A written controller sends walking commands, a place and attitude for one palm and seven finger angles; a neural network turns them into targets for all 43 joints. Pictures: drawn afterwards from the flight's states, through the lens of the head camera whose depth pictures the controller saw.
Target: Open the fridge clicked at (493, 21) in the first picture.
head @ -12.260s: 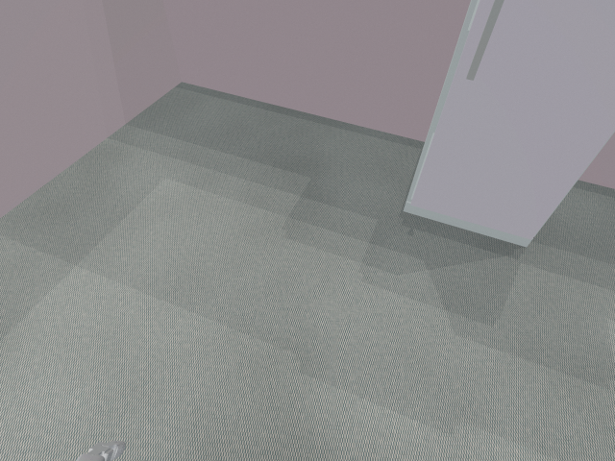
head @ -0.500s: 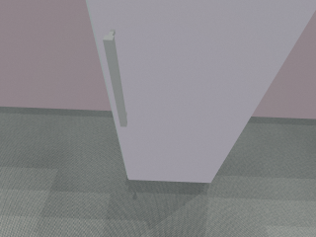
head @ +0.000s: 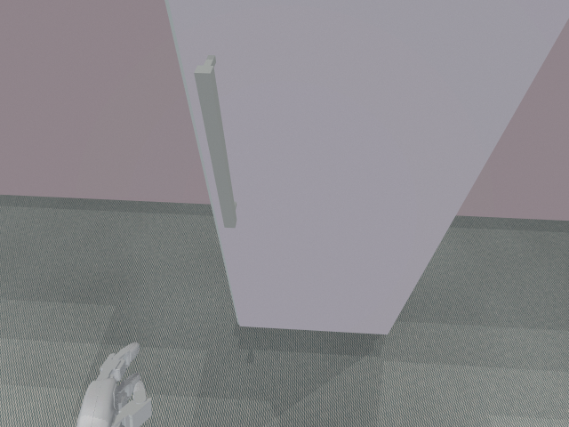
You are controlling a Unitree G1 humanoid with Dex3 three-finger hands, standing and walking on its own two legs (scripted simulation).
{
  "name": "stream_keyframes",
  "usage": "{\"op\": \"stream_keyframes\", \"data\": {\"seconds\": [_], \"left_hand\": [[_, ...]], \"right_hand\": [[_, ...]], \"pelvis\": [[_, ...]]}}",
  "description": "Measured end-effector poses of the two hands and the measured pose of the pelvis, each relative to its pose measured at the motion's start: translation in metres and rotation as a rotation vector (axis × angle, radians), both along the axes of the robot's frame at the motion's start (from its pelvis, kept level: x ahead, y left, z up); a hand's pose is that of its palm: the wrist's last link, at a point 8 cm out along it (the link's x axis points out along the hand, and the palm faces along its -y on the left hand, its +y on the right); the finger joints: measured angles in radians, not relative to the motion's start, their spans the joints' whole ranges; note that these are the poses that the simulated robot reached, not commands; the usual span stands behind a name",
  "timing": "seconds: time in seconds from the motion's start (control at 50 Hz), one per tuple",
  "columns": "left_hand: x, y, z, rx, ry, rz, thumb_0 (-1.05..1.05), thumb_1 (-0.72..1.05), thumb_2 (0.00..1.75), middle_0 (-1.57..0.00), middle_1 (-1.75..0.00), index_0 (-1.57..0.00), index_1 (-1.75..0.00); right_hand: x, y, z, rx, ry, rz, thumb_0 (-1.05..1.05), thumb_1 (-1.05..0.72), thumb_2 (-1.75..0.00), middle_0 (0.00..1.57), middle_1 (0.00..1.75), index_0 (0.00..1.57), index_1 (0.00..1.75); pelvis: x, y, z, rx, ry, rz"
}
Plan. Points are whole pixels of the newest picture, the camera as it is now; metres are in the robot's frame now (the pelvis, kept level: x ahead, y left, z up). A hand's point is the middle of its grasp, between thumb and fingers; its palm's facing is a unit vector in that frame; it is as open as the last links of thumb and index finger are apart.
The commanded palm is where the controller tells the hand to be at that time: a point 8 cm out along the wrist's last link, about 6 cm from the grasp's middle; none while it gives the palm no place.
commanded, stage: raise the hand to about handle height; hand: left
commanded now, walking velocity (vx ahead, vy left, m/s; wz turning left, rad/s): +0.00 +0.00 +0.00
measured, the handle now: (222, 154) +0.52 +0.14 +0.10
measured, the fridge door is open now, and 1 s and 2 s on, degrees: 0 0 0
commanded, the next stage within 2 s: move the hooked fingers beside the handle in 1.96 s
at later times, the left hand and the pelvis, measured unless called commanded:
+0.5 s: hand (134, 385) +0.17 +0.21 +0.00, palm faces -0.02 -1.00 -0.06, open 9.9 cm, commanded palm +0.14 +0.27 +0.00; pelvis -0.05 -0.03 -0.07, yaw +2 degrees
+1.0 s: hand (92, 341) +0.21 +0.26 +0.04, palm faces +0.02 -1.00 -0.05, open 12.8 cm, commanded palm +0.18 +0.31 +0.06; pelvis -0.03 +0.01 -0.03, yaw +1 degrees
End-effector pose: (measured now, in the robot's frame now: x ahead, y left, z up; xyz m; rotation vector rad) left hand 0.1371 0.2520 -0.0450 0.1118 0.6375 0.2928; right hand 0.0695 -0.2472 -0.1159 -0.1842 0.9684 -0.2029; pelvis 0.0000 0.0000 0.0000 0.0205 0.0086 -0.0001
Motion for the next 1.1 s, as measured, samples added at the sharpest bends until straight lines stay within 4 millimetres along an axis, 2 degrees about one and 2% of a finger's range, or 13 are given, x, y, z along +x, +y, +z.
{"op": "stream_keyframes", "data": {"seconds": [0.06,0.12,0.16,0.22,0.3,0.34,0.4,0.48,0.58,0.72,0.8,0.9,1.1], "left_hand": [[0.037,-0.005,0.048,0.003,-0.316,-0.062,0.01,0.84,0.87,-0.20,-0.35,-0.21,-0.35],[0.046,-0.010,0.061,-0.017,-0.527,-0.156,0.00,0.79,0.85,-0.21,-0.38,-0.21,-0.38],[0.038,-0.012,0.051,-0.043,-0.592,-0.225,0.00,0.75,0.83,-0.21,-0.40,-0.21,-0.41],[0.012,-0.007,0.020,-0.083,-0.556,-0.283,0.00,0.68,0.80,-0.21,-0.45,-0.22,-0.45],[-0.023,0.009,-0.004,-0.112,-0.494,-0.217,0.00,0.59,0.76,-0.22,-0.50,-0.23,-0.51],[-0.030,0.015,0.002,-0.087,-0.535,-0.175,0.01,0.54,0.75,-0.23,-0.53,-0.23,-0.54],[-0.023,0.017,0.023,-0.042,-0.643,-0.179,0.01,0.47,0.72,-0.23,-0.58,-0.23,-0.58],[0.009,0.011,0.043,-0.043,-0.677,-0.301,0.01,0.38,0.68,-0.23,-0.64,-0.24,-0.64],[0.041,0.013,0.046,-0.111,-0.528,-0.379,0.00,0.26,0.63,-0.24,-0.71,-0.25,-0.72],[0.035,0.042,0.069,-0.064,-0.577,-0.236,0.00,0.10,0.56,-0.26,-0.82,-0.26,-0.82],[0.030,0.049,0.070,-0.048,-0.589,-0.236,0.00,0.01,0.52,-0.26,-0.88,-0.27,-0.88],[0.038,0.048,0.070,-0.077,-0.572,-0.302,0.00,-0.11,0.47,-0.27,-0.95,-0.27,-0.96],[0.061,0.075,0.108,-0.057,-0.645,-0.259,-0.01,-0.34,0.37,-0.29,-1.10,-0.29,-1.11]], "right_hand": [[0.027,-0.003,0.007,0.003,-0.153,0.030,0.01,-0.90,-0.90,0.20,0.30,0.20,0.30],[0.051,-0.009,0.015,-0.001,-0.275,0.060,0.01,-0.90,-0.90,0.20,0.30,0.20,0.30],[0.064,-0.016,0.019,-0.017,-0.341,0.092,0.01,-0.90,-0.90,0.20,0.30,0.20,0.30],[0.078,-0.027,0.021,-0.056,-0.409,0.141,0.01,-0.90,-0.90,0.20,0.30,0.20,0.30],[0.087,-0.035,0.019,-0.106,-0.439,0.180,0.01,-0.90,-0.90,0.20,0.30,0.20,0.30],[0.088,-0.034,0.014,-0.118,-0.431,0.192,0.01,-0.90,-0.90,0.20,0.30,0.20,0.30],[0.083,-0.027,0.005,-0.115,-0.403,0.212,0.01,-0.90,-0.90,0.20,0.30,0.20,0.30],[0.067,-0.013,-0.007,-0.074,-0.356,0.202,0.02,-0.90,-0.90,0.20,0.30,0.20,0.30],[0.040,0.000,-0.010,-0.017,-0.303,0.122,0.02,-0.90,-0.90,0.20,0.30,0.20,0.30],[0.021,0.002,-0.003,-0.020,-0.248,0.087,0.02,-0.90,-0.90,0.20,0.30,0.20,0.30],[0.027,0.002,-0.001,-0.050,-0.240,0.126,0.02,-0.90,-0.90,0.20,0.30,0.20,0.30],[0.045,0.008,0.010,-0.079,-0.288,0.145,0.02,-0.90,-0.90,0.20,0.30,0.20,0.30],[0.079,0.035,0.037,-0.049,-0.400,0.178,0.02,-0.90,-0.90,0.20,0.30,0.20,0.30]], "pelvis": [[-0.010,-0.004,-0.006,-0.009,0.032,0.007],[-0.023,-0.013,-0.019,-0.004,0.090,-0.003],[-0.032,-0.019,-0.031,-0.001,0.124,-0.007],[-0.043,-0.026,-0.048,-0.002,0.158,-0.006],[-0.049,-0.031,-0.064,-0.021,0.174,0.012],[-0.050,-0.032,-0.067,-0.036,0.170,0.022],[-0.051,-0.031,-0.069,-0.055,0.161,0.035],[-0.052,-0.029,-0.067,-0.068,0.152,0.041],[-0.048,-0.022,-0.055,-0.057,0.154,0.017],[-0.037,-0.010,-0.043,-0.047,0.154,-0.002],[-0.036,-0.001,-0.043,-0.056,0.148,0.011],[-0.035,0.007,-0.040,-0.063,0.133,0.015],[-0.027,0.014,-0.029,-0.066,0.090,0.016]]}}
